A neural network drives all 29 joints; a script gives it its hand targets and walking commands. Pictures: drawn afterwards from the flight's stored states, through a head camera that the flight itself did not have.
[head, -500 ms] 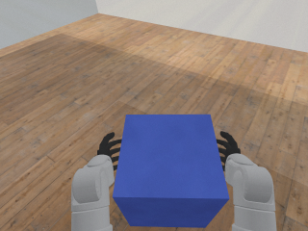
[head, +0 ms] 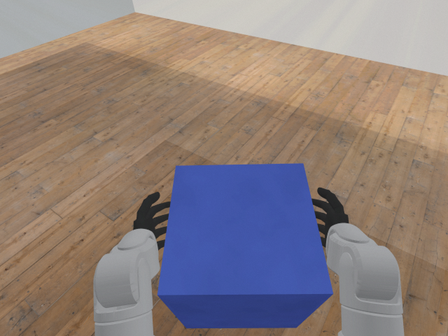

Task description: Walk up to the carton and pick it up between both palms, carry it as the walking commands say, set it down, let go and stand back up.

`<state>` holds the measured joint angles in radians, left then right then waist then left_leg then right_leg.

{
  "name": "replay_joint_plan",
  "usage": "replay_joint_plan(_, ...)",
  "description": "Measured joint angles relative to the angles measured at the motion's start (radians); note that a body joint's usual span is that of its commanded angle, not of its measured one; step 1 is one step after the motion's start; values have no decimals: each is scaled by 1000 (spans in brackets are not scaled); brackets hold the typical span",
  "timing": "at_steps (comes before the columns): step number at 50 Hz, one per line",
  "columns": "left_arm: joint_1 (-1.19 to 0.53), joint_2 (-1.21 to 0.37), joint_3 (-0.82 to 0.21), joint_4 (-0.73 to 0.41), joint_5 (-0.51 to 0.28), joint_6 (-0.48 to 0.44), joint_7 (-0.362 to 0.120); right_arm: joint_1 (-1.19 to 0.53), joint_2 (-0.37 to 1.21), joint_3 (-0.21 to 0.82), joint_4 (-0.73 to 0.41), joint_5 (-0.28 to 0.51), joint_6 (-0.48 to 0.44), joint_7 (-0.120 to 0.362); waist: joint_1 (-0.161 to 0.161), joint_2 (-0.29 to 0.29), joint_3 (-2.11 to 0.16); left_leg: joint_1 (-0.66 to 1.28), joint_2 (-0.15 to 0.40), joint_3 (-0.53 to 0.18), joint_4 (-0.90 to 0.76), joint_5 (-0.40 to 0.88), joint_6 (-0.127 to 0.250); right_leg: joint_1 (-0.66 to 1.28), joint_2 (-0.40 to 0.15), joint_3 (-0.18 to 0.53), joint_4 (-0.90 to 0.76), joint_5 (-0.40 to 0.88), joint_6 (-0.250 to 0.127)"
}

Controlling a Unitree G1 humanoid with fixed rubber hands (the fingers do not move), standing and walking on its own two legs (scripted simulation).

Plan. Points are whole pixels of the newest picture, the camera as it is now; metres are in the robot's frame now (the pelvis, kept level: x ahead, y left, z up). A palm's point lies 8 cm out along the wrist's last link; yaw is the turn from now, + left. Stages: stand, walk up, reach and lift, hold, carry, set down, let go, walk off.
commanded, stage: carry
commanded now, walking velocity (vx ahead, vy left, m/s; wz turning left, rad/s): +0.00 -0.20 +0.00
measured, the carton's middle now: (240, 252) +0.28 +0.01 +0.03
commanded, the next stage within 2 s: none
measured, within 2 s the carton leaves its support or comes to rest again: neither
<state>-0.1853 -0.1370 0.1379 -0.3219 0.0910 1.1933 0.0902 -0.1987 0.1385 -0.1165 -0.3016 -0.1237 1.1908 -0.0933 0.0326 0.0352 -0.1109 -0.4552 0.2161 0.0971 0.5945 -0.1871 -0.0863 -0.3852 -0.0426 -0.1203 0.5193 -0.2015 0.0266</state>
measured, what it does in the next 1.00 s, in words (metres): walks backwards: left foot, then right foot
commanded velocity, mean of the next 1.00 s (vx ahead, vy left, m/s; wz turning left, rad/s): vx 0.00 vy -0.03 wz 0.00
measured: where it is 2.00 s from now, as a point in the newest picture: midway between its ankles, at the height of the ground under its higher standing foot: outside the picture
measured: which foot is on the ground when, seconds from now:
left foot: down 0.00-0.00, up 0.02-0.24, down 0.26-1.00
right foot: down 0.00-0.88, up 0.90-0.96, down 0.98-1.00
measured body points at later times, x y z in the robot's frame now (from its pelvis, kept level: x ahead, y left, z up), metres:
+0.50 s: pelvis -0.08 -0.10 +0.00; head -0.11 -0.10 +0.45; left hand +0.19 +0.07 +0.09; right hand +0.20 -0.24 +0.09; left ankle -0.05 +0.04 -0.72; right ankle +0.01 -0.17 -0.73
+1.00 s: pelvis -0.14 -0.10 +0.00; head -0.17 -0.11 +0.45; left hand +0.14 +0.04 +0.08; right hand +0.13 -0.27 +0.08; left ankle -0.06 +0.03 -0.73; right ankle -0.07 -0.20 -0.73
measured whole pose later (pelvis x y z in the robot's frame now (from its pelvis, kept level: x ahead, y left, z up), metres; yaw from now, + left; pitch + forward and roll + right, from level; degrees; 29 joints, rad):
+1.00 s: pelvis -0.14 -0.10 +0.00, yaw -1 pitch +1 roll +0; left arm -0.15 -0.13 0.11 -0.27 0.12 1.20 0.08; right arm -0.16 0.13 -0.12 -0.25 -0.12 1.19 -0.09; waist -0.02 0.00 -0.10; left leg -0.40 0.07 0.10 0.56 -0.17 -0.02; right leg -0.39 -0.07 -0.21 0.56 -0.21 0.00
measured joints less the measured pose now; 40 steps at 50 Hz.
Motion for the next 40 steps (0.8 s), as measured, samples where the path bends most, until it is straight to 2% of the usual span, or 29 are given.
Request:
replay_joint_plan(2,2,-1,-21,35,8,-11,-2,15,-2,-18,5,0,3,3,-6,9,-4,-33,-9,-15,74,-143,15,-29,8,-9,35,17,-30)
replay_joint_plan(4,9,1,-42,56,13,-5,-2,37,-5,-26,1,2,16,3,-20,-1,-5,-74,-47,-19,234,-276,41,-43,1,-15,50,2,-52)
replay_joint_plan(7,24,2,-58,54,16,1,-2,59,-8,-24,-10,8,23,1,-43,-6,-5,-98,-92,-2,387,-307,64,-59,3,-30,50,8,-73)
replay_joint_plan(10,29,3,-62,32,17,0,-3,64,-9,-22,-28,19,18,-4,-54,-12,-8,-52,-125,28,323,-303,80,-88,15,-49,59,21,-92)
replay_joint_plan(13,34,4,-62,14,21,-2,-3,57,-7,-21,-27,25,10,-4,-54,-25,-16,61,-150,49,74,-187,97,-114,31,-69,73,31,-105)
replay_joint_plan(15,52,7,-52,13,22,-2,-3,62,-7,-5,1,24,-3,-3,-50,-57,-16,65,-155,49,49,-123,106,-110,25,-68,67,12,-74)
replay_joint_plan(17,76,8,-50,9,24,9,-3,69,-8,9,21,21,4,-1,-42,-58,-23,76,-146,46,25,-107,103,-89,20,-52,63,-25,-39)
replay_joint_plan(19,77,9,-45,3,23,23,-1,66,-8,15,26,19,12,0,-31,-56,-24,86,-139,43,5,-92,92,-46,2,-40,23,17,-25)
replay_joint_plan(20,69,9,-37,0,22,26,-1,56,-7,16,28,17,12,0,-23,-54,-19,89,-133,46,0,-86,85,-39,-1,-53,6,56,-31)
replay_joint_plan(23,45,6,-27,3,19,19,-2,36,-5,8,24,13,8,1,-21,-49,-14,90,-127,41,-16,-62,68,-37,5,-66,-5,67,-88)
replay_joint_plan(25,38,5,-30,14,17,16,-2,36,-5,0,18,9,14,2,-22,-43,-22,88,-123,40,-20,-68,63,-37,8,-70,-14,69,-101)
replay_joint_plan(33,25,3,-38,60,26,25,-5,43,-6,-15,37,5,27,3,-41,-34,-26,77,-124,31,12,-165,97,-37,14,-91,-53,108,-117)
replay_joint_plan(40,42,5,-33,56,33,18,-8,35,-5,-8,66,9,13,2,-53,-52,4,74,-135,26,11,-134,131,-48,-14,-142,-54,98,-101)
